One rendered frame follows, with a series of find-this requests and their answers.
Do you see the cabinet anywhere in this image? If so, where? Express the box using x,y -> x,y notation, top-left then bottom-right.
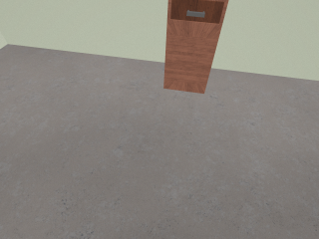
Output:
163,0 -> 229,94

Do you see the handle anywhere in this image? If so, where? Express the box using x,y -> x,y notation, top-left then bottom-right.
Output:
186,10 -> 205,18

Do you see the drawer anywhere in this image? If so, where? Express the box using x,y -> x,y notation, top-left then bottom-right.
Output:
170,0 -> 224,24

